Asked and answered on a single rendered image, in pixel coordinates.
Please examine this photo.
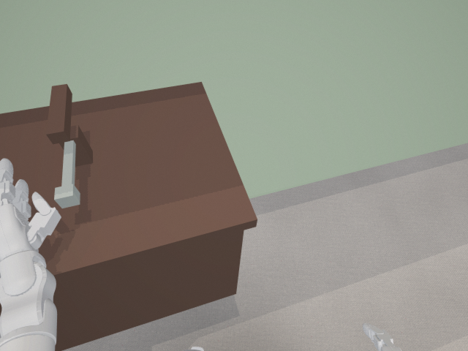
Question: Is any counter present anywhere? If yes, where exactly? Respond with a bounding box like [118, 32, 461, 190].
[0, 82, 257, 351]

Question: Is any tap lever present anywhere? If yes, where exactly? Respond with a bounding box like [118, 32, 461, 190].
[54, 140, 80, 208]

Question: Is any right robot hand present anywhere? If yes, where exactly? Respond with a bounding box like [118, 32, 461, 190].
[363, 322, 402, 351]

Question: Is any left robot hand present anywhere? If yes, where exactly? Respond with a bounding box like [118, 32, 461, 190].
[0, 158, 61, 262]

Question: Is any robot left forearm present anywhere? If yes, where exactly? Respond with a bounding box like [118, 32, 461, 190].
[0, 250, 57, 351]

